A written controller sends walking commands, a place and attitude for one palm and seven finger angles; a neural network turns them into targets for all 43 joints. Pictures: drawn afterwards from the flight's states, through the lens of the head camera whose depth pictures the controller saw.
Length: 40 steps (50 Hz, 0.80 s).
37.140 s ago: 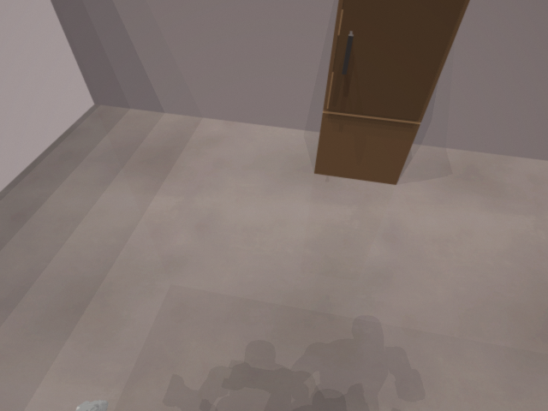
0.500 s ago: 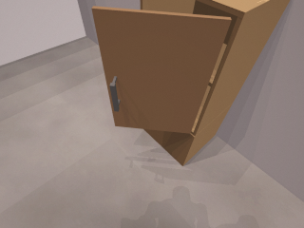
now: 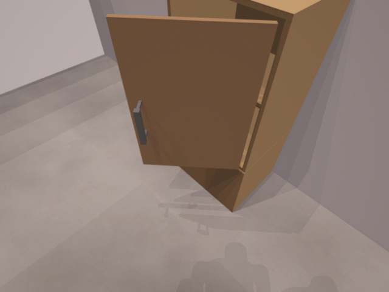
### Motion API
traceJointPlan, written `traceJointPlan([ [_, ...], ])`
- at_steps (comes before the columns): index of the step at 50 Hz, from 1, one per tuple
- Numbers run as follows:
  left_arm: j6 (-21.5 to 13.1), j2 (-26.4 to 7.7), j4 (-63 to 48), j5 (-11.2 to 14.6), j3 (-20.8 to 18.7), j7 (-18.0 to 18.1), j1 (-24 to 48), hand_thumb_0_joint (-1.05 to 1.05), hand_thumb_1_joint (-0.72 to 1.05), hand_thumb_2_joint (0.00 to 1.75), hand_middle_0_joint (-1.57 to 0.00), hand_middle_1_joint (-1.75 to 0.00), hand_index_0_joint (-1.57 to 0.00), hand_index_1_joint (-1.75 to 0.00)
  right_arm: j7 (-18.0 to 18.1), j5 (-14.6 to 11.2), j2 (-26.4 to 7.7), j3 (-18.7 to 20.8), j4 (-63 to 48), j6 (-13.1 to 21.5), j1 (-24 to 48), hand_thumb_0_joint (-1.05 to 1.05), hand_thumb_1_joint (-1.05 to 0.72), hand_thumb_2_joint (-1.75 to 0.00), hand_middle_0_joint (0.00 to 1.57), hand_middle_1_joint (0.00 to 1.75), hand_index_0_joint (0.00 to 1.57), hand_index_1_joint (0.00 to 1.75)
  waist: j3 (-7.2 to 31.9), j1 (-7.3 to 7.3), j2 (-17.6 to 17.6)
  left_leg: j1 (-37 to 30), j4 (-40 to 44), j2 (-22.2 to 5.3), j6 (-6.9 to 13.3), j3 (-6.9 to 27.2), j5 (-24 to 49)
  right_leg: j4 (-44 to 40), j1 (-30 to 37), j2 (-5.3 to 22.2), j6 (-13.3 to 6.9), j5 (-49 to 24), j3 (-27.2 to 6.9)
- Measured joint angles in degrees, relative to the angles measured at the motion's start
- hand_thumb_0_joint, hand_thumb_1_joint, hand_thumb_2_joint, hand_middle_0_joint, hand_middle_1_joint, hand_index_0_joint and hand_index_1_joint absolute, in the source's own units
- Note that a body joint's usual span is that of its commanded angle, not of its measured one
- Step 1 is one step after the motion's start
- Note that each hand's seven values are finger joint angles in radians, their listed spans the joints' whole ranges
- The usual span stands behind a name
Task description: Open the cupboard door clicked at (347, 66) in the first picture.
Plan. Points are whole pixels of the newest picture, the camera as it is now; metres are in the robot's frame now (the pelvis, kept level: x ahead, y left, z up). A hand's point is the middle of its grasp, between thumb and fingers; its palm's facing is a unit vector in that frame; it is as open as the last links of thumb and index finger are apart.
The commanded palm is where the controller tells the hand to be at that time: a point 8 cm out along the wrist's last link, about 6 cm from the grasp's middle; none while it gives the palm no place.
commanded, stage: look again from close up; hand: left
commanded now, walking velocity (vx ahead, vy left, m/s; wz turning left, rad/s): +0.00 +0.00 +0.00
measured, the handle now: (141, 123) +0.62 +0.20 -0.07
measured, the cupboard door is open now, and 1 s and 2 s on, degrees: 42 42 42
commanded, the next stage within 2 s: shuffle to correct the standing spot in 0.40 s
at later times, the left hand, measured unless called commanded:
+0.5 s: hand out of the picture +0.03 +0.18 -0.17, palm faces +0.00 -0.98 -0.22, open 7.4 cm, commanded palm none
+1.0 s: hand out of the picture +0.09 +0.19 -0.18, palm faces +0.00 -0.98 -0.21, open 7.4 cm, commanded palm none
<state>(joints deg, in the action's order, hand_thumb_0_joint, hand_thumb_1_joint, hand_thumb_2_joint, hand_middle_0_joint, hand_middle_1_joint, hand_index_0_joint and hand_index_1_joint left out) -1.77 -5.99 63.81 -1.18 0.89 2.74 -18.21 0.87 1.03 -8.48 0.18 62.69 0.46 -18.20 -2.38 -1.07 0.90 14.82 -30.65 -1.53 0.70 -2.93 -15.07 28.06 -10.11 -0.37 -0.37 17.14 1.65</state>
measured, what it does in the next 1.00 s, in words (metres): shifts its weight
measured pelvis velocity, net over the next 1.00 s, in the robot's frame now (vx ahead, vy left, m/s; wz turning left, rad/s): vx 0.08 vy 0.01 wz -0.03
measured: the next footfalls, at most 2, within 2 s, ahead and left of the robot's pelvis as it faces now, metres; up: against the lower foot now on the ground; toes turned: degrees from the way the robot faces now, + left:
none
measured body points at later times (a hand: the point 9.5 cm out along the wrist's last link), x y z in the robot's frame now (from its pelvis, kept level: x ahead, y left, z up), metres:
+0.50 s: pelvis +0.01 +0.00 +0.00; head +0.02 +0.00 +0.45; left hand +0.03 +0.24 -0.15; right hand +0.03 -0.23 -0.16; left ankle +0.01 +0.11 -0.74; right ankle -0.02 -0.12 -0.74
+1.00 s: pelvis +0.08 +0.01 -0.01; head +0.11 +0.01 +0.44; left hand +0.09 +0.24 -0.16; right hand +0.05 -0.20 -0.17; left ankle +0.02 +0.11 -0.74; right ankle +0.07 -0.09 -0.73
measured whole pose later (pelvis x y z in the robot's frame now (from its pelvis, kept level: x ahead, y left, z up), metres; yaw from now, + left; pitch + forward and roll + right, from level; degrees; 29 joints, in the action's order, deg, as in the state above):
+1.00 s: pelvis +0.08 +0.01 -0.01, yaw -2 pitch +0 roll +1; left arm -0.6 -9.3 61.2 -1.2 -1.6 1.7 -15.3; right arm 1.9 1.5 -7.2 -0.9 63.2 2.1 -18.5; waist -4.7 0.1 -0.8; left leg 8.4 -31.0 0.6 1.7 -5.4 -22.4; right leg 37.4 -17.1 2.3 -1.2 17.5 4.4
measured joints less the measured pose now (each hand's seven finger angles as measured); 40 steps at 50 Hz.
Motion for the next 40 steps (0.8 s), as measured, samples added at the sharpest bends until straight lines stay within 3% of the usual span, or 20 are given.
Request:
traceJointPlan([
  [12,0.5,-2.2,-2.0,0.0,-0.6,-0.3,1.1,0.0,0.91,0.9,-0.2,-0.3,-0.2,-0.3,0.0,0.3,-0.4,-0.7,-0.5,0.2,0.4,0.02,-0.93,-0.9,0.2,0.3,0.2,0.3,1.5,0.84,0.9,-1.1,1.6,2.1,1.0,-1.2,0.4,2.2,-0.9,2.1,1.0,1.4,-1.1],
  [27,0.6,-3.6,-1.6,0.0,-0.7,-0.7,2.9,0.0,0.9,0.9,-0.2,-0.3,-0.2,-0.3,0.1,0.0,-1.9,-0.6,0.5,0.9,4.6,0.01,-0.92,-0.9,0.2,0.3,0.2,0.3,0.6,1.39,-1.2,-2.9,3.7,1.6,0.5,-1.6,0.8,0.1,0.8,1.6,0.7,0.9,-1.5],
  [40,0.8,-3.2,-1.2,-0.5,-2.1,-1.7,-1.6,0.0,0.9,0.9,-0.2,-0.3,-0.2,-0.3,-0.5,0.5,-0.9,-0.4,0.0,0.8,2.2,0.01,-0.91,-0.9,0.2,0.3,0.2,0.3,1.2,2.05,-2.7,-2.1,-3.6,1.7,1.0,-1.5,-6.3,4.8,1.2,1.9,0.9,6.7,-1.4],
])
